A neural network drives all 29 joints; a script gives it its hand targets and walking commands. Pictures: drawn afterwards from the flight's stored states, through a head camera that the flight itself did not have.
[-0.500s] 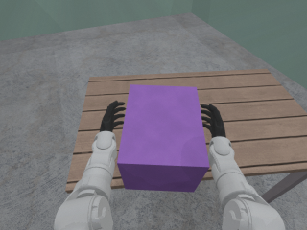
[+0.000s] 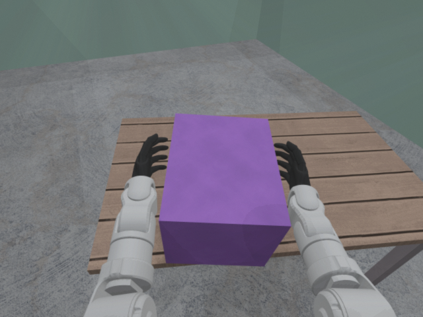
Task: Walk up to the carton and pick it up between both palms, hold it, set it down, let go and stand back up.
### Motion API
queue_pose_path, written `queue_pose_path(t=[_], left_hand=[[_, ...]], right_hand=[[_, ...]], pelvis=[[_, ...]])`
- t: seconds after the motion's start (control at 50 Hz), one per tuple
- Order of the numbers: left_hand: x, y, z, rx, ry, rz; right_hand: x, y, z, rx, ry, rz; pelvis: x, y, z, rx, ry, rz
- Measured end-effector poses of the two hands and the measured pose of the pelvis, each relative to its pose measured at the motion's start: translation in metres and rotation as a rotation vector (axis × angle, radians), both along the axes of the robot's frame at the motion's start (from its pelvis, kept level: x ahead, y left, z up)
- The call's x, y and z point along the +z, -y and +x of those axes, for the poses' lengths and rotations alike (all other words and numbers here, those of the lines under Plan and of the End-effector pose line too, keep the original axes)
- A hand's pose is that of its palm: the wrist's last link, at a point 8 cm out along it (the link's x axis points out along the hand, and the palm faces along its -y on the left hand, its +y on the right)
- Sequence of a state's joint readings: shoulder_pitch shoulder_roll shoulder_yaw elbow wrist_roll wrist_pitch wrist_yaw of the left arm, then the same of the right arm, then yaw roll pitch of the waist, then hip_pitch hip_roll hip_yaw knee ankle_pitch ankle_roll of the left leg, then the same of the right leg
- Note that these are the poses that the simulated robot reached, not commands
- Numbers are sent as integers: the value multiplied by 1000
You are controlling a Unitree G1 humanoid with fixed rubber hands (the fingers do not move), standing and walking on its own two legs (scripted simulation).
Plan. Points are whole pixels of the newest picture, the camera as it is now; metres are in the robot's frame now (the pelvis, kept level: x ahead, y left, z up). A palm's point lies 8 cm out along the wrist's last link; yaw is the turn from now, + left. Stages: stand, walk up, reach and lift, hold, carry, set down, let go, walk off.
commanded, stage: reach and lift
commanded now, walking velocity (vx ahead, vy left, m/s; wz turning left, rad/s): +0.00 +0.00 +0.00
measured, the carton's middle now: (218, 188) +0.40 -0.01 +0.03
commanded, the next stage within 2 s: hold in 1.48 s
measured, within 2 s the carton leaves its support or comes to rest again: neither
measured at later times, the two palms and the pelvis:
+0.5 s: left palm (136, 166) +0.35 +0.15 +0.15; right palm (303, 175) +0.35 -0.16 +0.13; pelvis -0.01 +0.00 +0.00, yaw +1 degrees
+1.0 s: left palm (133, 162) +0.35 +0.15 +0.17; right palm (305, 171) +0.35 -0.16 +0.14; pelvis -0.01 +0.00 +0.00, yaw +1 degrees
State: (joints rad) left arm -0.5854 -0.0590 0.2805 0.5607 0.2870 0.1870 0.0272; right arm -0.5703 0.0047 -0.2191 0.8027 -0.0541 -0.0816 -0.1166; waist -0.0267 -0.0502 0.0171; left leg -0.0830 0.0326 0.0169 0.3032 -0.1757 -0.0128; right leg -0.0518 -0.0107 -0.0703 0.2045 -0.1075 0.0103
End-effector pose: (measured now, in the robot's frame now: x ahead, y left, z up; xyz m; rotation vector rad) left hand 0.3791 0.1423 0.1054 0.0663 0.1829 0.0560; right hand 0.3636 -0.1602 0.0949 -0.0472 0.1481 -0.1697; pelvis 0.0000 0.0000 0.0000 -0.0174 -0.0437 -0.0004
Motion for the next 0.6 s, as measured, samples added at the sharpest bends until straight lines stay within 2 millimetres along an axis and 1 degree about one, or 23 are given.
queue_pose_path(t=[0.16,0.32,0.46,0.6], left_hand=[[13,-4,-12,10,7,4],[29,-5,-19,11,14,7],[43,-4,-23,19,25,8],[52,-6,-30,30,36,4]], right_hand=[[13,-4,-9,7,10,3],[24,-5,-15,5,19,17],[35,-4,-16,13,31,30],[45,-6,-19,26,45,32]], pelvis=[[-1,-1,-7,13,21,1],[-1,-2,-14,12,36,4],[-1,-1,-14,9,59,5],[-2,1,-13,13,87,5]])
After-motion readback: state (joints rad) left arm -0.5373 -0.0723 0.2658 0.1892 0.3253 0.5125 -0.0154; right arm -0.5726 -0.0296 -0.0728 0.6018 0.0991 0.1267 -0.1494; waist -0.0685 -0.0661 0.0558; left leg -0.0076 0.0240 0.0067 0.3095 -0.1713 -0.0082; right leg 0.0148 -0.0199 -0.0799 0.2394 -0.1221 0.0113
